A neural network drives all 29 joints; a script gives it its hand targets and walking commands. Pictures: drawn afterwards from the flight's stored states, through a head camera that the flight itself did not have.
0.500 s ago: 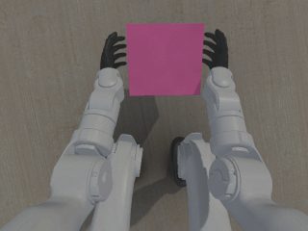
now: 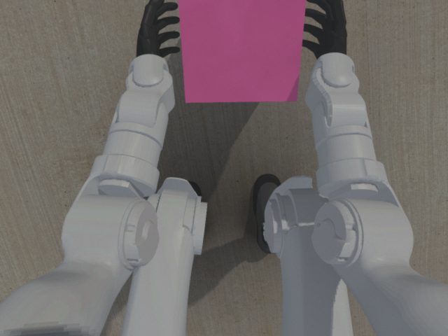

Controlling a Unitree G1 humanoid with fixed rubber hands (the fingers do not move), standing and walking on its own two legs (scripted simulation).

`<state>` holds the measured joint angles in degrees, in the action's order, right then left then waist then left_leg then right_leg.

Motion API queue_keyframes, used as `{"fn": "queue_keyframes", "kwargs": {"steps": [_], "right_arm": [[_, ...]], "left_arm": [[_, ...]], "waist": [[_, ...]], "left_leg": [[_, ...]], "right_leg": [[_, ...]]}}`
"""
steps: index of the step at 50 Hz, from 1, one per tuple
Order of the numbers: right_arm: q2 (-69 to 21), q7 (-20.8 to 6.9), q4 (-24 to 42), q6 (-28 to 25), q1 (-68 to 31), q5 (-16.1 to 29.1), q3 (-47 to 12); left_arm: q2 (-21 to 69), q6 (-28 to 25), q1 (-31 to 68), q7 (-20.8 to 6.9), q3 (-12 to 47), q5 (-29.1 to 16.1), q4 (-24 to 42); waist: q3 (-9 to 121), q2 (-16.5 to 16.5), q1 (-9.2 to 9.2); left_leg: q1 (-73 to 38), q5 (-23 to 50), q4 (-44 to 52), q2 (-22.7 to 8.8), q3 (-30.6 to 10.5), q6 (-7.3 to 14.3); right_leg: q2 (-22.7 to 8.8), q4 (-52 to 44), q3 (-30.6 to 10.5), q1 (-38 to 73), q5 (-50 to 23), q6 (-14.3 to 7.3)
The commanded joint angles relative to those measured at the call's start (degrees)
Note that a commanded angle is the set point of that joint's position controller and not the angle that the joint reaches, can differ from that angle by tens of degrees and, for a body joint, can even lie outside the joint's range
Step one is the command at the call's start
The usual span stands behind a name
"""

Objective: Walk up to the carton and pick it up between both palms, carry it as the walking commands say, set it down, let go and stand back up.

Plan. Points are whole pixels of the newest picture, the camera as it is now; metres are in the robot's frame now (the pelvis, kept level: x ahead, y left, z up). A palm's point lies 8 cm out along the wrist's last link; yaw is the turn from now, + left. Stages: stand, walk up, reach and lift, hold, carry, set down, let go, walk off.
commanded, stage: set down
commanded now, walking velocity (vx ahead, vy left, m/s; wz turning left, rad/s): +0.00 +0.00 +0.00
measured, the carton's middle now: (237, 46) +0.53 -0.03 -0.30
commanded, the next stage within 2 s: none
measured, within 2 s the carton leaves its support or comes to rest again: rests again in 0.92 s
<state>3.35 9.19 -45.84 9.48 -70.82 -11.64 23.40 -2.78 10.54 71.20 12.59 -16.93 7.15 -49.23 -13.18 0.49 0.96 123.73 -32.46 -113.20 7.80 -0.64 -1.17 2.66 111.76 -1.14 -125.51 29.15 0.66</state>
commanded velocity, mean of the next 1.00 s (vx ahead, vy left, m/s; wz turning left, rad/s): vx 0.00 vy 0.00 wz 0.00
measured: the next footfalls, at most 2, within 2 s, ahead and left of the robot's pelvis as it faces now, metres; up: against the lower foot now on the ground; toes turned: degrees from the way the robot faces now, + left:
none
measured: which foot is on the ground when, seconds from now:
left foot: down 0.00-1.00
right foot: down 0.00-1.00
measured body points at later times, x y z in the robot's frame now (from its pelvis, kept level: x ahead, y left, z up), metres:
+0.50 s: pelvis -0.01 +0.00 -0.02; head +0.36 -0.01 +0.23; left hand +0.52 +0.11 -0.22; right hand +0.52 -0.16 -0.21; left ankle +0.10 +0.11 -0.40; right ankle +0.12 -0.12 -0.40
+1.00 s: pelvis +0.00 +0.00 -0.03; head +0.37 -0.01 +0.21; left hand +0.53 +0.11 -0.23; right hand +0.54 -0.16 -0.22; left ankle +0.10 +0.11 -0.40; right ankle +0.12 -0.12 -0.40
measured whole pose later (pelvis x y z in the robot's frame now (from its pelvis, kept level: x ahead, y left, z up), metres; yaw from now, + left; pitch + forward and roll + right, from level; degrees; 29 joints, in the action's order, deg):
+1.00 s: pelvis +0.00 +0.00 -0.03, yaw +0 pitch +42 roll +1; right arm 8.7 2.3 -54.1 11.0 -80.6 -11.6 26.6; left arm -6.4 9.4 77.4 6.7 -18.2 5.4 -53.2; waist -16.6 0.5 1.5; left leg 127.5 -32.9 -118.8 8.0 0.1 -1.3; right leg 2.8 117.4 -1.3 -129.3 29.6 0.9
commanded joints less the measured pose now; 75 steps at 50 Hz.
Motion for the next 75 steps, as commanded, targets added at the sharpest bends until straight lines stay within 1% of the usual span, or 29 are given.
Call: {"fn": "queue_keyframes", "kwargs": {"steps": [1, 2, 5, 6, 9, 15, 19, 22, 26, 30, 31, 32, 35, 36, 38, 39, 41, 45, 46, 49, 51, 52, 55, 58, 61, 66, 67, 72, 75], "right_arm": [[-45.68, -16.05, -3.32, -1.01, -35.99, 8.5, -25.51], [-44.88, -16.13, -4.98, -0.76, -35.74, 8.01, -24.78], [-46.05, -16.21, -4.46, -1.04, -36.19, 9.54, -25.06], [-46.63, -16.37, -6.7, -0.87, -34.6, 9.41, -24.23], [-47.46, -17.17, -6.83, -0.85, -35.27, 10.3, -23.91], [-45.74, -17.71, -9.09, -0.77, -36.28, 8.61, -20.71], [-46.08, -18.13, -9.62, -0.63, -36.16, 8.15, -19.85], [-45.07, -18.43, -11.47, -0.38, -34.59, 6.58, -18.12], [-44.63, -18.8, -11.52, -0.37, -34.25, 6.04, -17.6], [-43.64, -19.26, -12.95, -0.21, -32.54, 4.85, -15.86], [-43.99, -19.45, -12.72, -0.2, -32.89, 5.04, -15.91], [-43.51, -19.42, -12.89, -0.2, -32.39, 4.66, -15.98], [-43.16, -19.81, -13.91, -0.02, -31.24, 4.44, -14.98], [-43.18, -19.94, -14.32, 0.14, -30.4, 3.85, -14.36], [-43.06, -20.02, -14.05, 0.14, -30.83, 4.15, -14.88], [-43.13, -20.07, -14.83, 0.31, -29.69, 3.61, -14.37], [-42.9, -20.3, -15.72, 0.48, -28.76, 3.67, -14.03], [-42.27, -20.47, -15.52, 0.42, -28.15, 3.27, -13.46], [-42.44, -20.53, -15.85, 0.43, -28.28, 3.25, -13.54], [-41.78, -20.74, -16.3, 0.65, -27.65, 2.62, -12.67], [-41.7, -20.97, -16.85, 0.81, -27.56, 2.56, -12.5], [-41.08, -20.97, -17.34, 0.84, -27.26, 2.08, -12.38], [-40.88, -21.08, -17.29, 1.05, -26.57, 2.2, -12.1], [-40.47, -21.14, -17.91, 0.96, -25.47, 1.72, -11.88], [-39.69, -21.01, -18.91, 0.98, -24.18, 0.99, -11.07], [-39.31, -21.28, -18.99, 0.93, -23.73, 0.74, -11.14], [-39.17, -21.29, -19.12, 1.01, -23.36, 0.62, -11.24], [-38.44, -21.38, -18.56, 0.62, -22.61, 0.66, -11.13], [-38.46, -21.18, -19.56, 0.56, -21.03, -0.03, -10.48]], "left_arm": [[45.07, -4.48, 44.89, -15.96, 24.91, -9.62, 8.65], [45.05, -4.26, 45.03, -16.19, 24.76, -9.79, 7.6], [43.88, -4.89, 48.41, -16.15, 25.89, -10.91, 10.91], [43.68, -4.93, 48.08, -16.15, 25.76, -10.86, 10.56], [43.65, -4.55, 46.02, -16.56, 24.65, -9.84, 8.43], [43.41, -4.09, 45.84, -17.53, 20.66, -8.16, 4.98], [42.38, -4.1, 44.18, -17.94, 18.71, -7.1, 3.18], [42.22, -3.98, 43.72, -18.39, 17.3, -6.66, 2.05], [41.14, -4.13, 42.83, -18.73, 16.15, -6.22, 1.74], [41.23, -3.68, 41.07, -19.06, 15.31, -5.3, 0.1], [40.74, -3.77, 40.99, -19.16, 15.05, -5.01, 0.51], [40.86, -3.85, 40.54, -19.17, 14.84, -5.24, 0.32], [40.36, -3.65, 39.4, -19.35, 14.36, -4.64, -0.45], [40.49, -3.52, 39.22, -19.47, 14.24, -4.57, -0.41], [40.03, -3.54, 39.13, -19.44, 14.09, -4.26, -0.24], [40.36, -3.47, 39.0, -19.57, 14.2, -4.33, -0.45], [40.04, -3.33, 38.15, -19.56, 13.77, -3.89, -0.83], [40.4, -3.15, 37.47, -19.76, 14.08, -4.09, -1.2], [39.89, -3.18, 37.67, -19.85, 13.88, -3.83, -1.12], [39.94, -2.89, 36.1, -20.09, 12.96, -3.23, -2.1], [39.22, -2.6, 35.11, -20.19, 11.67, -2.04, -3.24], [38.81, -2.8, 35.04, -20.26, 11.64, -2.25, -2.99], [38.16, -2.52, 34.66, -20.29, 11.32, -1.66, -3.04], [37.79, -2.64, 32.84, -20.37, 10.93, -1.25, -3.97], [37.39, -2.62, 33.16, -20.4, 11.09, -1.18, -3.7], [36.95, -2.53, 30.44, -20.6, 9.68, 0.18, -5.55], [36.92, -2.56, 30.32, -20.68, 9.53, 0.1, -5.42], [36.24, -2.66, 29.44, -20.58, 9.62, 0.38, -5.59], [36.17, -2.98, 29.85, -20.55, 10.47, -0.01, -4.71]], "waist": [[65.84, 1.71, 1.9], [63.28, 1.69, 2.53], [66.23, 1.9, 1.86], [65.06, 1.9, 2.59], [63.04, 1.9, 0.91], [56.15, 1.98, 1.24], [54.06, 1.2, 0.38], [51.84, 0.89, 1.04], [50.77, 0.02, 0.55], [49.35, 1.28, 1.28], [48.88, 0.77, 0.42], [48.85, -0.13, 1.11], [48.35, 0.93, 0.91], [47.45, 0.41, 1.74], [48.18, 0.57, 0.64], [47.79, 0.52, 1.55], [47.74, 1.45, 1.08], [47.73, 1.11, 2.28], [47.07, 1.27, 1.35], [46.14, 1.15, 2.12], [44.42, 1.22, 0.79], [43.4, -0.01, 1.4], [44.15, 1.12, 0.76], [42.8, 0.02, 1.5], [42.36, 1.23, 1.83], [40.92, 0.89, 0.63], [40.98, -0.13, 1.17], [41.34, 0.89, 0.91], [41.39, 1.41, 1.98]], "left_leg": [[-25.99, 18.71, 2.22, 2.71, 1.36, -0.4], [-25.03, 17.72, 2.0, 2.61, 1.35, -0.49], [-26.06, 19.67, 0.73, 2.61, 1.59, -0.38], [-25.77, 19.48, 0.56, 2.51, 1.65, -0.35], [-25.44, 19.56, 0.09, 2.21, 1.75, -0.12], [-21.13, 15.28, -0.14, 2.13, 1.68, 0.19], [-20.01, 15.01, -0.13, 2.13, 1.78, 0.58], [-18.45, 13.79, -0.24, 2.08, 1.77, 0.46], [-17.58, 14.29, -0.56, 2.02, 1.98, 0.48], [-17.27, 13.94, -0.32, 1.93, 1.73, 0.42], [-17.08, 14.11, -0.21, 2.0, 1.65, 0.56], [-16.4, 14.14, -0.48, 2.04, 1.6, 0.54], [-16.44, 14.12, -0.48, 1.86, 1.71, 0.47], [-16.2, 13.81, -0.2, 1.92, 1.37, 0.53], [-15.94, 13.95, -0.55, 1.77, 1.54, 0.56], [-15.58, 13.67, -0.53, 1.9, 1.56, 0.52], [-15.83, 13.5, -0.45, 1.81, 1.72, 0.38], [-15.72, 13.76, -0.82, 1.82, 1.24, 0.43], [-15.17, 13.59, -0.89, 1.82, 1.69, 0.39], [-14.53, 12.01, -0.65, 1.78, 1.52, 0.54], [-13.71, 11.17, -0.44, 1.79, 1.85, 0.55], [-12.22, 11.09, -0.52, 1.69, 1.67, 0.63], [-13.53, 11.02, -0.61, 1.56, 1.77, 0.62], [-12.05, 11.28, -0.6, 1.69, 1.57, 0.76], [-12.29, 11.44, -0.93, 1.57, 1.77, 0.37], [-11.06, 11.15, -0.7, 1.62, 1.77, 0.5], [-10.82, 11.12, -0.8, 1.6, 1.68, 0.59], [-11.92, 12.85, -1.24, 1.41, 1.69, 0.24], [-12.05, 13.54, -1.3, 1.51, 1.29, 0.02]], "right_leg": [[5.06, 1.35, 1.48, 32.36, -19.09, -0.46], [4.95, 1.36, 1.43, 31.14, -18.06, -0.53], [5.12, 2.93, 1.32, 32.91, -20.42, -0.79], [5.21, 2.99, 1.4, 32.21, -20.47, -0.73], [5.28, 3.66, 1.61, 30.22, -19.84, -0.78], [5.25, 3.49, 1.34, 27.16, -16.11, -1.14], [5.22, 3.43, 1.3, 26.35, -15.75, -0.94], [5.23, 3.17, 1.17, 25.54, -14.72, -1.11], [5.17, 3.25, 1.12, 25.15, -15.16, -1.03], [5.07, 3.33, 1.23, 23.19, -14.66, -1.16], [5.1, 3.49, 1.16, 22.66, -14.48, -1.1], [4.99, 3.4, 1.18, 23.03, -14.8, -1.06], [4.95, 3.58, 1.23, 22.04, -14.77, -1.08], [4.88, 3.54, 1.46, 21.35, -14.49, -1.1], [4.75, 3.68, 0.98, 22.01, -14.52, -1.15], [4.8, 3.67, 1.18, 21.96, -14.59, -1.19], [4.77, 3.8, 1.17, 21.3, -14.39, -1.24], [4.55, 4.32, 1.39, 20.73, -14.59, -1.32], [4.63, 4.11, 1.11, 20.37, -14.29, -1.28], [4.41, 3.81, 1.17, 19.88, -12.68, -1.33], [4.39, 3.61, 0.95, 19.33, -11.73, -1.31], [4.33, 3.7, 1.12, 18.73, -12.12, -1.1], [4.28, 3.63, 0.74, 19.14, -11.6, -1.28], [4.07, 3.76, 0.93, 19.32, -12.53, -1.08], [4.19, 3.68, 0.65, 18.62, -12.44, -1.4], [4.04, 3.72, 0.42, 18.54, -12.22, -1.24], [3.93, 3.67, 0.64, 18.46, -12.22, -1.09], [4.04, 4.03, 0.49, 18.09, -13.58, -0.99], [4.04, 4.45, 0.56, 18.04, -14.41, -1.21]]}}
